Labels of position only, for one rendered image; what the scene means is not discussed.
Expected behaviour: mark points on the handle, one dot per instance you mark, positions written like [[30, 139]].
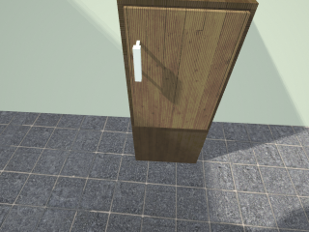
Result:
[[137, 63]]

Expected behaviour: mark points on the cupboard door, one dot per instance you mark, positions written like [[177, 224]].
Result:
[[186, 55]]

